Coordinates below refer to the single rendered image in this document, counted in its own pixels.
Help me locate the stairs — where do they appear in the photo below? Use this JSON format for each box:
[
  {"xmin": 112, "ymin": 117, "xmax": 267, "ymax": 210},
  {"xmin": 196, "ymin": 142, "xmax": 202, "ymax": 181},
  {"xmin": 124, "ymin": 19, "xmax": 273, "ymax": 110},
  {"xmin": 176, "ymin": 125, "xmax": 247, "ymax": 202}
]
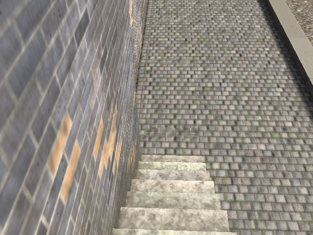
[{"xmin": 112, "ymin": 155, "xmax": 237, "ymax": 235}]

